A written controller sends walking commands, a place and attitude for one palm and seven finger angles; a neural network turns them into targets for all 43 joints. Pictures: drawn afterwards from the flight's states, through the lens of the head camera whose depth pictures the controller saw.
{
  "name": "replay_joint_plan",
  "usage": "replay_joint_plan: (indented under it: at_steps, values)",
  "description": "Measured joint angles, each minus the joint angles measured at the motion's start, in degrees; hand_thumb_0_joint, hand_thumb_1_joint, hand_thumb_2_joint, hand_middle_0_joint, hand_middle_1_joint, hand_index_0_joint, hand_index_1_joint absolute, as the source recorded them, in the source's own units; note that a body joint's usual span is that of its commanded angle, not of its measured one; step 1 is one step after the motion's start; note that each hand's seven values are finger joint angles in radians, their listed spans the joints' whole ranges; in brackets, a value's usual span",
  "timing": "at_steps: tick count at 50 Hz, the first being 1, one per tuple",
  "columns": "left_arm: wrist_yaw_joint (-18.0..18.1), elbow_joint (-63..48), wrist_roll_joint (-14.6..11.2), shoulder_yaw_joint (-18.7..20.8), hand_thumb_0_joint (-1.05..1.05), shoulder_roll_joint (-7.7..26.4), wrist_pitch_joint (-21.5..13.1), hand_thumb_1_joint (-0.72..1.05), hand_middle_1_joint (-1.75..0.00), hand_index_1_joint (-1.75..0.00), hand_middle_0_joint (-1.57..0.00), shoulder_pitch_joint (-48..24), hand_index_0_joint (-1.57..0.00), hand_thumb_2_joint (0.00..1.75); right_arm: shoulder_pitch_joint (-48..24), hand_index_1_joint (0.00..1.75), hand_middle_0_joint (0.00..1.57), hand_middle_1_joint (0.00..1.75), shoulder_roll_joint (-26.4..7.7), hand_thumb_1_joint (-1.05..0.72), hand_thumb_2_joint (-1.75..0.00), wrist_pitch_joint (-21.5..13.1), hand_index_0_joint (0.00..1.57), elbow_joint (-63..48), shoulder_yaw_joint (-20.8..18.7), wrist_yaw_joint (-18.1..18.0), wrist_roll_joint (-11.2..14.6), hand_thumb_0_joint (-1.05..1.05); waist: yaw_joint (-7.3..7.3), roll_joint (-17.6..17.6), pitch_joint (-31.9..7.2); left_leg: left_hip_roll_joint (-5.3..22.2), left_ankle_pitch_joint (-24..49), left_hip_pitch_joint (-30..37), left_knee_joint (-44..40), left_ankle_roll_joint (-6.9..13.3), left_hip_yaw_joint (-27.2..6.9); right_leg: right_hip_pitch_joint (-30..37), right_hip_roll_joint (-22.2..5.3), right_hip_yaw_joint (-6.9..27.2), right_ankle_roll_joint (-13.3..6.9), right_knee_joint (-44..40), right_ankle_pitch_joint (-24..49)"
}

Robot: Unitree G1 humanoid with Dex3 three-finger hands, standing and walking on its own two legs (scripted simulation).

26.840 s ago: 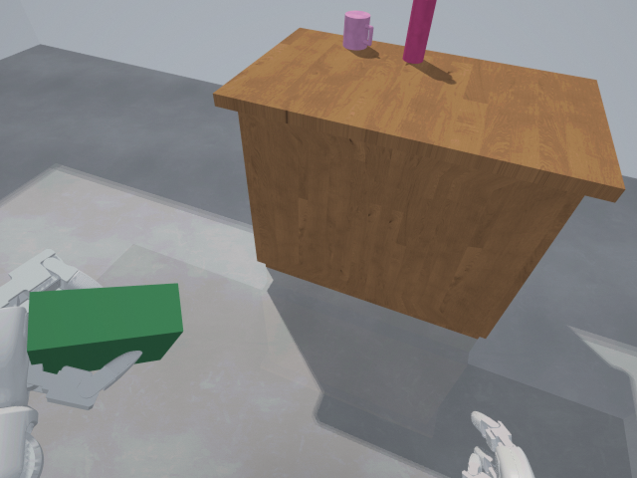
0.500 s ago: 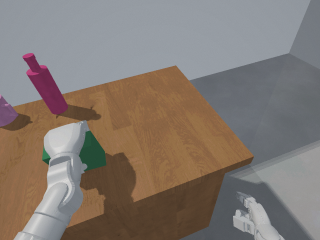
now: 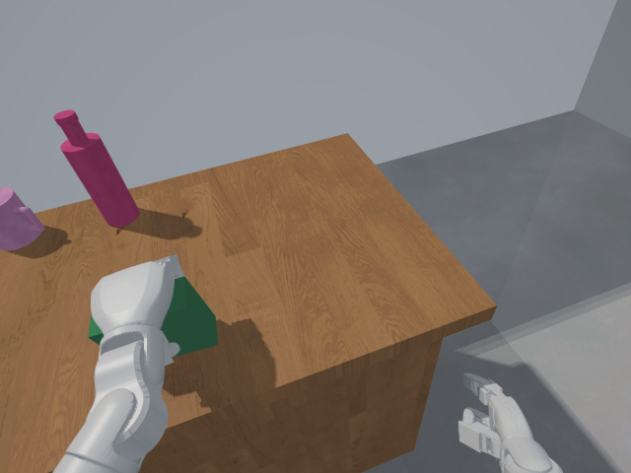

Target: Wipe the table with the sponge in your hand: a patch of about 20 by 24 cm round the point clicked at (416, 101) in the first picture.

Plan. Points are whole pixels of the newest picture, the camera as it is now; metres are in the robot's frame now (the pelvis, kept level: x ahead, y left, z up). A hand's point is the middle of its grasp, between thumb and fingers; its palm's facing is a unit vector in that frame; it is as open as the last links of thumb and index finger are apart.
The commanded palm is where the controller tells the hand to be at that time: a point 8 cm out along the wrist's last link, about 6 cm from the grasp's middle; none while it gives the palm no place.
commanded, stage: slide across to the third lane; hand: left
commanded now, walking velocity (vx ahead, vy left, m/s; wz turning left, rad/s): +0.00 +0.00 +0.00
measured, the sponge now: (165, 331) +0.27 +0.25 +0.05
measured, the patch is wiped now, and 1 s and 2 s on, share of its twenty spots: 0.55 0.70 0.85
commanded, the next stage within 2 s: wipe forward along the third lane in 0.52 s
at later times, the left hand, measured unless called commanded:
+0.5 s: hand (199, 302) +0.29 +0.19 +0.09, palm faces +0.06 -0.06 -1.00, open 9.2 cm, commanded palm +0.27 +0.17 +0.14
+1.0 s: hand (216, 283) +0.33 +0.18 +0.09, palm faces -0.02 -0.05 -1.00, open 9.2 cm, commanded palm +0.31 +0.18 +0.12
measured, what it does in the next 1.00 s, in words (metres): stands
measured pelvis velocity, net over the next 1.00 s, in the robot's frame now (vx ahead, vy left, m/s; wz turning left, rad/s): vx -0.03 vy -0.03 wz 0.02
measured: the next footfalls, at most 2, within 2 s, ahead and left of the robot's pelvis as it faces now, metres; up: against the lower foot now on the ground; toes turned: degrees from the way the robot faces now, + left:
none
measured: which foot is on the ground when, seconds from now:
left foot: down 0.00-1.00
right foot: down 0.00-1.00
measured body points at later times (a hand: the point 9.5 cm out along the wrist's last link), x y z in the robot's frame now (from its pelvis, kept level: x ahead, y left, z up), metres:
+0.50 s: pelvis -0.02 -0.01 +0.00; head -0.04 -0.06 +0.45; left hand +0.29 +0.19 +0.15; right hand +0.24 -0.19 -0.09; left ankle +0.00 +0.11 -0.74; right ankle -0.03 -0.10 -0.74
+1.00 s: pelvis -0.03 -0.03 +0.00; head -0.04 -0.08 +0.45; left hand +0.33 +0.18 +0.14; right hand +0.19 -0.26 -0.11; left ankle +0.00 +0.11 -0.74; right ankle -0.03 -0.10 -0.74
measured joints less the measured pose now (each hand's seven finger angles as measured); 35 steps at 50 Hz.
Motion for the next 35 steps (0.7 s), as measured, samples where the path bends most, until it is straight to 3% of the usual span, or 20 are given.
replay_joint_plan:
  at_steps: [7, 16, 24, 31, 35]
  values:
    - [-1.8, 2.5, 0.7, -2.5, 0.05, -0.3, 1.4, -0.4, -1.48, -1.45, -0.73, -3.9, -0.79, 1.08, -0.6, 0.3, 0.19, 0.3, 0.2, -0.91, -0.9, -0.6, 0.2, 0.2, -0.1, -0.5, -0.1, 0.01, 0.54, -0.2, 0.4, -0.3, 0.5, -0.1, 0.1, 0.0, -0.7, 0.1, -0.2, -0.7, -0.1, 0.3, 0.1]
    - [-2.8, 7.7, 0.7, -6.6, 0.03, -1.6, 0.4, -0.43, -1.46, -1.41, -0.76, -10.8, -0.81, 1.1, -1.2, 0.3, 0.19, 0.3, 1.0, -0.91, -0.9, -2.1, 0.19, 1.3, 0.1, -1.0, 0.3, 0.01, 1.68, -0.2, 1.0, -0.8, 1.3, -0.3, 0.0, -0.2, -1.8, 0.0, -0.7, -1.8, -0.3, 0.8, 0.1]
    - [-1.4, 11.8, 0.4, -9.4, 0.02, -4.3, 0.2, -0.45, -1.45, -1.38, -0.77, -14.8, -0.83, 1.11, -1.4, 0.3, 0.19, 0.3, 1.4, -0.91, -0.9, -1.9, 0.19, 2.4, 0.2, 0.4, 0.2, 0.01, 1.57, -0.1, 0.5, -0.7, 1.6, -0.8, 0.1, -0.6, -1.9, -0.7, -0.6, -2.0, -0.6, 1.4, 0.2]
    - [-0.3, 16.8, -0.3, -11.6, 0.02, -6.1, 2.6, -0.45, -1.45, -1.38, -0.78, -18.9, -0.83, 1.11, -1.7, 0.3, 0.19, 0.3, 1.5, -0.91, -0.9, -1.0, 0.19, 3.6, 0.4, 0.7, 0.6, 0.01, 1.28, -0.2, 0.4, -0.4, 2.0, -0.8, -0.1, -1.0, -2.0, -1.0, -0.3, -2.0, -1.1, 1.8, 0.2]
    - [-0.6, 20.3, -1.1, -11.0, 0.02, -6.4, 2.9, -0.46, -1.44, -1.37, -0.79, -21.1, -0.84, 1.11, -1.9, 0.3, 0.19, 0.3, 1.4, -0.91, -0.9, -0.6, 0.19, 4.2, 0.7, 0.2, 0.6, 0.01, 0.91, -0.2, 0.3, -0.1, 2.2, -0.9, -0.4, -1.3, -2.0, -1.2, -0.1, -2.1, -1.4, 1.8, 0.3]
